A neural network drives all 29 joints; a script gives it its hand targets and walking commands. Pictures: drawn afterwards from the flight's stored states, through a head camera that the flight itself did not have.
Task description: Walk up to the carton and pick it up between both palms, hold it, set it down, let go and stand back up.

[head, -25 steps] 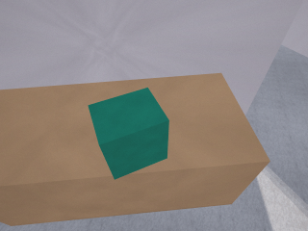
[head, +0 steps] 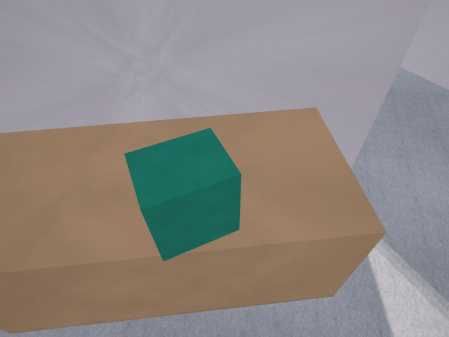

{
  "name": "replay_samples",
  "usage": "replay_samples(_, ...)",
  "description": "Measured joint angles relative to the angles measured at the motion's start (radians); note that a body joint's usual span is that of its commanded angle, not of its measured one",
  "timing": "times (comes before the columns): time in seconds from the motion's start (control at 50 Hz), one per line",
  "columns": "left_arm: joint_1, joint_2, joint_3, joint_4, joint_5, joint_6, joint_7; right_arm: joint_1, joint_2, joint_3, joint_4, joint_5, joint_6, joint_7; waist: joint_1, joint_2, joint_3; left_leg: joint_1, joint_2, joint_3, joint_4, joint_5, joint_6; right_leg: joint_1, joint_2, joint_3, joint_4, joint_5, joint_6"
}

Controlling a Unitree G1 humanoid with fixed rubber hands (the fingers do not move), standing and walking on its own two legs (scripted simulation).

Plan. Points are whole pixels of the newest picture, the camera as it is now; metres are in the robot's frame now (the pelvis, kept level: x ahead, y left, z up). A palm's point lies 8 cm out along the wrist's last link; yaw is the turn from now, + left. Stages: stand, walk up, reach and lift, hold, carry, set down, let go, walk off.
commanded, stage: stand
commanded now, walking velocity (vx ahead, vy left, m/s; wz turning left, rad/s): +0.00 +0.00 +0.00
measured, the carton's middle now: (186, 195) +0.50 +0.13 -0.11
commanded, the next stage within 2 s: none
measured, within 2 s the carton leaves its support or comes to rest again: neither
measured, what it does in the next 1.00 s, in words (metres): stands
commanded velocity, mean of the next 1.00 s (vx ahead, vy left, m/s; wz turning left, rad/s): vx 0.00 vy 0.00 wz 0.00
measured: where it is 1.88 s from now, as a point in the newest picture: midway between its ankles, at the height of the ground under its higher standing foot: outside the picture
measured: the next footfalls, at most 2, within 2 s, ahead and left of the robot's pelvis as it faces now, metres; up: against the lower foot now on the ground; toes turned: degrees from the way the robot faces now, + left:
none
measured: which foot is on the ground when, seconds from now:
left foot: down 0.00-1.00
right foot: down 0.00-1.00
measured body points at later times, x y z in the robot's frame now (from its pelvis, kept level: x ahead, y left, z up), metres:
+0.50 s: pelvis -0.04 +0.00 +0.00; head -0.03 +0.00 +0.45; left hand +0.00 +0.29 -0.14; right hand +0.01 -0.29 -0.14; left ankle -0.01 +0.14 -0.75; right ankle -0.06 -0.12 -0.75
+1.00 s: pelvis -0.02 +0.00 +0.00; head -0.01 +0.00 +0.45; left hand +0.02 +0.29 -0.14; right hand +0.02 -0.30 -0.14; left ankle -0.01 +0.14 -0.75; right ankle -0.06 -0.12 -0.75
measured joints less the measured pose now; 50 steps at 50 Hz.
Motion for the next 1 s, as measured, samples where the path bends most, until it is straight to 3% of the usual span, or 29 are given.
replay_samples(0.5, 0.073, -0.011, -0.007, 0.037, 0.003, 0.002, -0.016, 0.036, 0.004, 0.014, 0.015, -0.007, -0.005, 0.017, 0.002, 0.006, -0.009, -0.029, 0.015, -0.011, -0.039, 0.077, -0.006, -0.027, 0.014, -0.013, -0.039, 0.076, -0.004)
replay_samples(1.0, 0.065, 0.009, -0.009, 0.021, -0.002, -0.010, -0.017, 0.044, -0.015, 0.022, 0.013, -0.002, -0.016, 0.014, 0.000, 0.007, -0.017, -0.041, 0.014, -0.008, -0.019, 0.051, -0.006, -0.037, 0.010, -0.012, -0.025, 0.053, -0.002)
